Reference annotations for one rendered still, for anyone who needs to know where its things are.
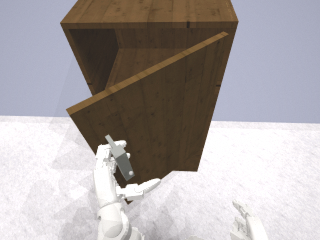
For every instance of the cupboard door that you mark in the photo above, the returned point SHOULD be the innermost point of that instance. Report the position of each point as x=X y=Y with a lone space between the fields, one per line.
x=161 y=112

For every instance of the robot left thigh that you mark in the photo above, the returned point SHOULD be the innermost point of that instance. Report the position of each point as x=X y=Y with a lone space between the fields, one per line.
x=136 y=235

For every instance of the robot left forearm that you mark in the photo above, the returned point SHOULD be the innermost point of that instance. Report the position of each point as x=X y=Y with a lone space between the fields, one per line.
x=114 y=224

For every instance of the robot left hand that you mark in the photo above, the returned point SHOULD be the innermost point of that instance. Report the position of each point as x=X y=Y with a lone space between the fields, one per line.
x=105 y=183

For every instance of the handle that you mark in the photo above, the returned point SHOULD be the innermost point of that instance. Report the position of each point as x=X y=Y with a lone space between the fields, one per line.
x=121 y=158

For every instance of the robot right hand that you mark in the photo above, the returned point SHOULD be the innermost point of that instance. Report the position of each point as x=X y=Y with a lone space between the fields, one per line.
x=251 y=229

